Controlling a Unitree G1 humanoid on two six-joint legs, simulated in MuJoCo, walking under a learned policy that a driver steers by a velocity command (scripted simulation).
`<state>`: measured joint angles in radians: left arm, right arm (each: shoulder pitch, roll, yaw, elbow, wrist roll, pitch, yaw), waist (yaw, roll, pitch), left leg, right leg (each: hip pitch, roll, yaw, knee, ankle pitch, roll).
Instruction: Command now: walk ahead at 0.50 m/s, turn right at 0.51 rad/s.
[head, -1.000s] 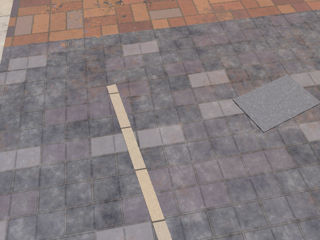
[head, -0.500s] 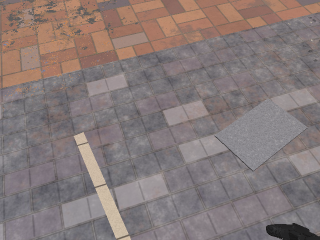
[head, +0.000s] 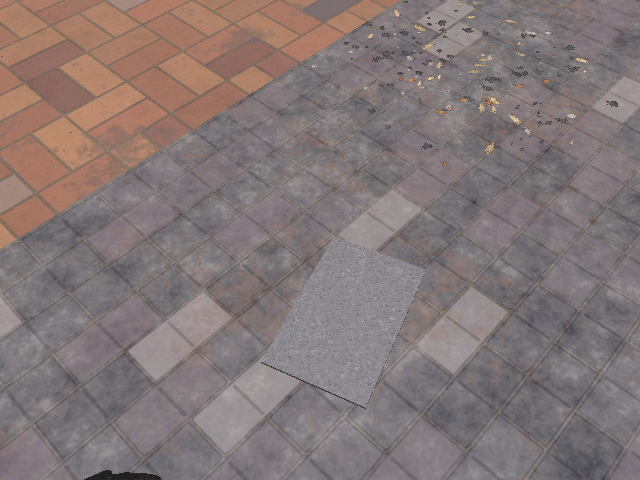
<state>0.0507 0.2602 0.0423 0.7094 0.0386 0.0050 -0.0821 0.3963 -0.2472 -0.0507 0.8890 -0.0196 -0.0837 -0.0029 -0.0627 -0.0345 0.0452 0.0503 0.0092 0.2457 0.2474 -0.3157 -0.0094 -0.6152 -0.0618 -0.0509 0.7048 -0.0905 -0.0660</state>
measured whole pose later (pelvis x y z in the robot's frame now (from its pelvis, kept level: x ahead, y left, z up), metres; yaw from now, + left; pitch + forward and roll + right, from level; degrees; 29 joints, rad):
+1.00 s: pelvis +0.53 +0.03 +0.01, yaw +25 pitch +2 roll +0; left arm 0.08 0.26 0.02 0.74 0.04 -0.03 -0.01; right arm 0.38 -0.27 -0.07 0.86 0.00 -0.04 0.00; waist -0.06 -0.04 0.05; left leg -0.08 -0.14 -0.11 0.33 -0.26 0.11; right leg -0.66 -0.10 0.05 0.78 -0.10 0.06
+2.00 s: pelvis +0.64 +0.06 +0.00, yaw +61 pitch +1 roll -1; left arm 0.17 0.28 0.05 0.70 0.01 0.05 0.02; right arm 0.24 -0.30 -0.07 0.69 -0.02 0.05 0.01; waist -0.03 0.01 0.05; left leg -0.29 -0.13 -0.18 0.48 -0.19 0.06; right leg -0.37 0.03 0.04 0.74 -0.42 0.02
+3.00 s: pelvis +0.80 +0.27 +0.00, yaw +65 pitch -1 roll +0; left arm 0.24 0.25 0.05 0.85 0.02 -0.05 -0.02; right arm 0.30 -0.26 -0.03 0.95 -0.03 -0.06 0.02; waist -0.02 0.03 0.06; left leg -0.39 0.02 -0.02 1.14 -0.30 0.09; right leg -0.26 0.05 -0.10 0.45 -0.19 -0.08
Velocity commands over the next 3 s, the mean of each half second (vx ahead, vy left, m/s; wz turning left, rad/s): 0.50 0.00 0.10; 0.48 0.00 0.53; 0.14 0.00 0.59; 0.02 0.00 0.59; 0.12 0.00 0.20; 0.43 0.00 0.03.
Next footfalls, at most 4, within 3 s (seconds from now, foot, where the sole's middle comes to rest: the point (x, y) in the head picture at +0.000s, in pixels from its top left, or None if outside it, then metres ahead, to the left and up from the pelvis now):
0.08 right None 0.20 -0.10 -0.77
0.64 left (281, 470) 0.48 0.08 -0.77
1.12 right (298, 328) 0.80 0.03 -0.77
1.58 left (242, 413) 0.60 0.16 -0.77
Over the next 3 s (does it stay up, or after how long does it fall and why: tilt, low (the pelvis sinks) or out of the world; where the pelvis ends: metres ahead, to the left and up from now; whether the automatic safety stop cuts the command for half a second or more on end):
stays up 0.80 0.27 0.00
